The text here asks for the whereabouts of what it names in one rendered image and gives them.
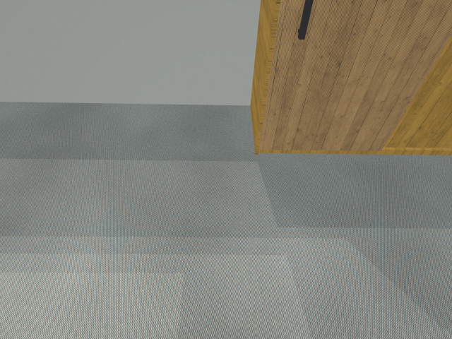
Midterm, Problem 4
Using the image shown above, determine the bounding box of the wardrobe door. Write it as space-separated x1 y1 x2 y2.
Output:
384 36 452 148
259 0 452 151

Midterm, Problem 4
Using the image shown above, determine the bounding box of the handle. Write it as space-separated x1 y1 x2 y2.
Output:
298 0 313 40

